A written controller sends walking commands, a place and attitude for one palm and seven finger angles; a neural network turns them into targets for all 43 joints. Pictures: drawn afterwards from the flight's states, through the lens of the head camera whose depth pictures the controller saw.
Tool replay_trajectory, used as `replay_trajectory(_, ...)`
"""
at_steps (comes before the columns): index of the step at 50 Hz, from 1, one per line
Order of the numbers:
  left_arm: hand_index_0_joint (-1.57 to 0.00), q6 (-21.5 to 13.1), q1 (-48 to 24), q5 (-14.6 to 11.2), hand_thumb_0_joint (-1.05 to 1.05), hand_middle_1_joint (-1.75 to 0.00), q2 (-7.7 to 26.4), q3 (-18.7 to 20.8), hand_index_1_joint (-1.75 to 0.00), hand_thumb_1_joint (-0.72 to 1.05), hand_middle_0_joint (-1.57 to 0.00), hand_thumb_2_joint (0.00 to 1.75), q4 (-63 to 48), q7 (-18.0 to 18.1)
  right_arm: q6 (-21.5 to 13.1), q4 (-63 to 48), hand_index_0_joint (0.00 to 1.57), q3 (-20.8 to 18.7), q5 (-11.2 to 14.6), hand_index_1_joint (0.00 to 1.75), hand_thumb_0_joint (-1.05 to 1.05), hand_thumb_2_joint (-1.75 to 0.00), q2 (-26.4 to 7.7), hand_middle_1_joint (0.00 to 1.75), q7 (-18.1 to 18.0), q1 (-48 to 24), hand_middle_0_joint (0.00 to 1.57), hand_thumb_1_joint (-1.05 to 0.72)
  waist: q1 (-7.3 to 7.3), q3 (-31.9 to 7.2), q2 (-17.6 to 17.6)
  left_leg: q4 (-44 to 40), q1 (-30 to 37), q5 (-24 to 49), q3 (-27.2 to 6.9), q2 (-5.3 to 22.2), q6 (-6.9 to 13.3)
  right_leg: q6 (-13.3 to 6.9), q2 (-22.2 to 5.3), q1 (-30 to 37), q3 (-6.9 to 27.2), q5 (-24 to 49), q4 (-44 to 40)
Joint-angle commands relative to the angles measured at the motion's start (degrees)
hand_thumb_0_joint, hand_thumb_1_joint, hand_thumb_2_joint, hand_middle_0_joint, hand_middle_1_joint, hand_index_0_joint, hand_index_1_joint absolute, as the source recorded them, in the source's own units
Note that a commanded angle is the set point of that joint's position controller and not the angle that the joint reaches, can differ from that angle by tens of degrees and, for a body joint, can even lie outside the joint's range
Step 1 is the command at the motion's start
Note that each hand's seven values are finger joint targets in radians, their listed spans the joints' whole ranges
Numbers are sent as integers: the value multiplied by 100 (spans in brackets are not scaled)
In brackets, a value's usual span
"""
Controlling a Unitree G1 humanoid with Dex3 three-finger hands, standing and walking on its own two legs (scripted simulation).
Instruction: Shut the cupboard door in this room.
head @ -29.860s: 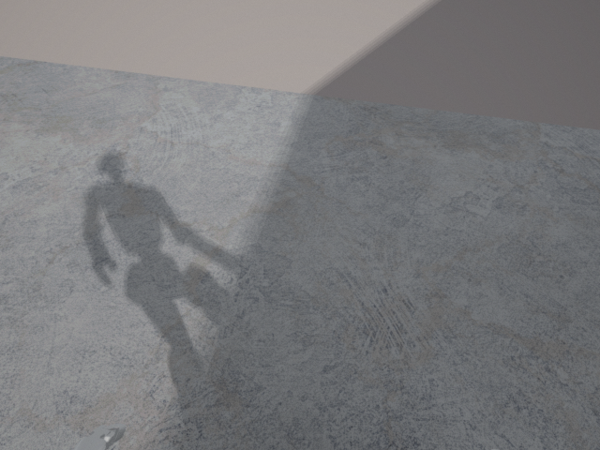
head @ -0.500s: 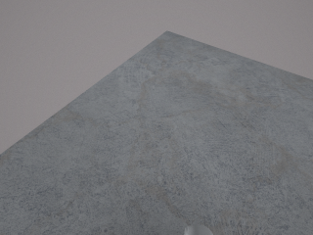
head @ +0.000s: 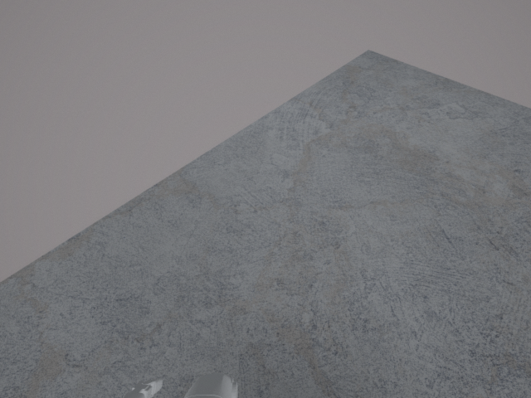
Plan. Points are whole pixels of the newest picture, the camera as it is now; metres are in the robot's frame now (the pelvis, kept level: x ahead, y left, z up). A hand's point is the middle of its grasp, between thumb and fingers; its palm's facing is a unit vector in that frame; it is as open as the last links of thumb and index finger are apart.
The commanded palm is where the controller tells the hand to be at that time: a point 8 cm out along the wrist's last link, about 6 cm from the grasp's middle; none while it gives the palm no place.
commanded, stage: walk to a spot facing it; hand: left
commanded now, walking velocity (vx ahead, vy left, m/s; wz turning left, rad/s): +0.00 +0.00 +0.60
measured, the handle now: out of the picture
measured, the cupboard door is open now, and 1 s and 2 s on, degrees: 86 86 86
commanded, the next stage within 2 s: none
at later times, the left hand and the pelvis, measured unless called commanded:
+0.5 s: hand out of the picture -0.03 +0.28 -0.18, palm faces +0.33 -0.92 -0.22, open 7.4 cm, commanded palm none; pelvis -0.02 +0.06 +0.00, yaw +17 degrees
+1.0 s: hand out of the picture -0.02 +0.22 -0.14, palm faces +0.52 -0.80 -0.29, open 7.4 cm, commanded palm none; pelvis -0.02 -0.01 +0.00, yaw +36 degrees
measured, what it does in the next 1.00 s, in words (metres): steps on the spot, turning left: left foot, then right foot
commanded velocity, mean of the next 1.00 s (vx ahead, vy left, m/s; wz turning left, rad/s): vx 0.01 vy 0.00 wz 0.60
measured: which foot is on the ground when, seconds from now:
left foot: up 0.00-0.28, down 0.30-0.84, up 0.86-1.00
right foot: down 0.00-0.30, up 0.32-0.82, down 0.84-1.00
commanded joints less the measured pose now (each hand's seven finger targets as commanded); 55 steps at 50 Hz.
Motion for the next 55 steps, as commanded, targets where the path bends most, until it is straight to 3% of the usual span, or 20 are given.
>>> replay_trajectory(1, -20, -23, 345, 48, 0, -30, 1027, 230, -30, 90, -20, 90, -283, 67, 36, -400, 20, -77, 1, 30, 0, -90, -247, 30, 66, 20, 20, -90, 197, -315, -1080, -174, -259, 154, -22, 155, -46, -174, -1457, 385, 925, 630, -1466)
replay_trajectory(10, -20, 89, 557, 124, 0, -30, 1612, 370, -30, 90, -20, 90, -246, 34, -77, -895, 20, 39, 66, 30, 0, -90, -371, 30, 110, -769, 20, -90, 455, -622, -1175, -2245, 428, -507, 438, 153, 95, -436, -1894, 769, 642, 868, -1008)
replay_trajectory(13, -20, 125, 614, 88, 0, -30, 1705, 415, -30, 90, -20, 90, -208, -12, -172, -922, 20, 26, 63, 30, 0, -90, -492, 30, 90, -439, 20, -90, 299, -1017, -974, -3566, 1278, 88, 592, 19, 198, -169, -1809, 754, 335, 1159, -169)
replay_trajectory(14, -20, 151, 579, 46, 0, -30, 1656, 413, -30, 90, -20, 90, -223, -31, -226, -843, 20, -9, 55, 30, 0, -90, -656, 30, 96, -141, 20, -90, 101, -1186, -514, -4353, 2015, 777, 410, 51, 260, 86, -1633, 306, 146, 975, 520)
replay_trajectory(15, -20, 182, 571, 7, 0, -30, 1361, 385, -30, 90, -20, 90, -363, -61, -285, -822, 20, -147, 27, 30, 0, -90, -1217, 30, 58, 177, 20, -90, -104, -1279, 954, -4944, 2889, 1765, -1107, 1071, 699, 526, -956, -976, -38, -479, 1700)
replay_trajectory(16, -20, 230, 141, 30, 0, -30, 1059, 239, -30, 90, -20, 90, -672, -85, -262, -797, 20, -250, 36, 30, 0, -90, -1737, 30, -8, 389, 20, -90, -307, -1037, 2013, -5059, 2992, 3753, -2339, 2137, 1329, 861, -294, -2194, 331, -2593, 2749)
replay_trajectory(17, -20, 291, -201, 57, 0, -30, 1225, 217, -30, 90, -20, 90, -748, -83, -227, -678, 20, -199, 40, 30, 0, -90, -1675, 30, -43, 513, 20, -90, -316, -927, 1117, -4927, 2729, 3908, -1886, 2258, 1541, 792, -323, -2113, 806, -2293, 3239)
replay_trajectory(18, -20, 351, -257, 85, 0, -30, 1146, 244, -30, 90, -20, 90, -620, -44, -258, -689, 20, -147, 23, 30, 0, -90, -1458, 30, -118, 305, 20, -90, -242, -769, 1471, -4974, 2408, 3977, -1770, 1821, 1396, 804, -315, -2109, 1126, -2004, 3428)
replay_trajectory(21, -20, 325, 117, 20, 0, -30, 1214, 304, -30, 90, -20, 90, -370, -117, -313, -887, 20, -39, 49, 30, 0, -90, -1198, 30, -166, -377, 20, -90, 153, -742, 838, -4741, 2566, 4020, -1164, 1092, 1184, 868, -84, -2125, 1307, -993, 3845)
replay_trajectory(23, -20, 303, 217, 15, 0, -30, 1189, 298, -30, 90, -20, 90, -296, -119, -347, -886, 20, -39, 67, 30, 0, -90, -1142, 30, -162, -284, 20, -90, 182, -912, 472, -4740, 2721, 3986, -1083, 954, 1156, 927, -21, -2035, 1362, -766, 3860)
replay_trajectory(35, -20, 273, -574, -59, 0, -30, 1015, 222, -30, 90, -20, 90, -745, -15, -275, -751, 20, -163, -12, 30, 0, -90, -1084, 30, -151, 215, 20, -90, -87, -842, 667, -4643, 2426, 3469, -2386, 912, 1528, 900, 327, -1358, 1596, -1363, 1976)
replay_trajectory(40, -20, 198, 104, -106, 0, -30, 1087, 257, -30, 90, -20, 90, -635, 11, -216, -884, 20, -199, 24, 30, 0, -90, -1035, 30, -117, -140, 20, -90, 253, -1119, 614, -4277, 1363, 2796, -2559, 426, 1140, 710, 572, 493, 1443, -300, -159)
replay_trajectory(41, -20, 152, 345, -80, 0, -30, 1282, 298, -30, 90, -20, 90, -587, 33, -218, -916, 20, -186, 68, 30, 0, -90, -877, 30, -92, -158, 20, -90, 374, -1204, 164, -3951, 659, 1861, -2320, 150, 849, 614, 201, 1384, 1690, 152, -906)
replay_trajectory(42, -20, 88, 488, 21, 0, -30, 1794, 395, -30, 90, -20, 90, -609, 74, -230, -1004, 20, -137, 120, 30, 0, -90, -522, 30, -53, -75, 20, -90, 462, -1300, -1369, -2809, -511, 95, -1302, -532, 391, 141, -1269, 2257, 3013, 123, -1416)
replay_trajectory(43, -20, 118, 386, 35, 0, -30, 1942, 374, -30, 90, -20, 90, -677, 88, -209, -1093, 20, -162, 71, 30, 0, -90, -643, 30, -63, -254, 20, -90, 485, -971, -1706, -1591, -656, -1324, -618, -816, 192, -431, -2257, 1386, 3625, 629, -1423)
replay_trajectory(44, -20, 125, 101, 10, 0, -30, 1731, 324, -30, 90, -20, 90, -786, 97, -140, -1002, 20, -209, 17, 30, 0, -90, -804, 30, -36, -169, 20, -90, 315, -752, -1177, -671, -422, -1039, -765, -568, 225, -583, -2059, 643, 3176, 400, -1421)
replay_trajectory(45, -20, 86, -220, -10, 0, -30, 1485, 301, -30, 90, -20, 90, -847, 103, -59, -848, 20, -219, -5, 30, 0, -90, -774, 30, -2, -59, 20, -90, 160, -504, -1424, -266, -350, -768, -815, -409, 203, -436, -1730, 187, 2875, 39, -1545)
replay_trajectory(47, -20, 97, -584, -12, 0, -30, 1259, 206, -30, 90, -20, 90, -940, 81, 14, -659, 20, -205, -17, 30, 0, -90, -652, 30, 60, 186, 20, -90, -94, -151, -1070, 208, -357, -167, -564, -281, 105, -189, -1227, -16, 2038, 272, -1392)
replay_trajectory(50, -20, 18, -84, -2, 0, -30, 1218, 196, -30, 90, -20, 90, -806, 43, 30, -627, 20, -143, -11, 30, 0, -90, -583, 30, 88, 175, 20, -90, 55, -297, -1279, 264, -505, 197, -364, -222, -34, -99, -1036, 552, 1481, 849, -1252)
replay_trajectory(55, -20, -87, 664, 20, 0, -30, 1407, 282, -30, 90, -20, 90, -466, 15, 0, -813, 20, -116, -45, 30, 0, -90, -633, 30, 177, -554, 20, -90, 412, -186, -1053, -271, -868, 264, -192, 112, -80, -205, -1467, 1087, 1710, -814, -1781)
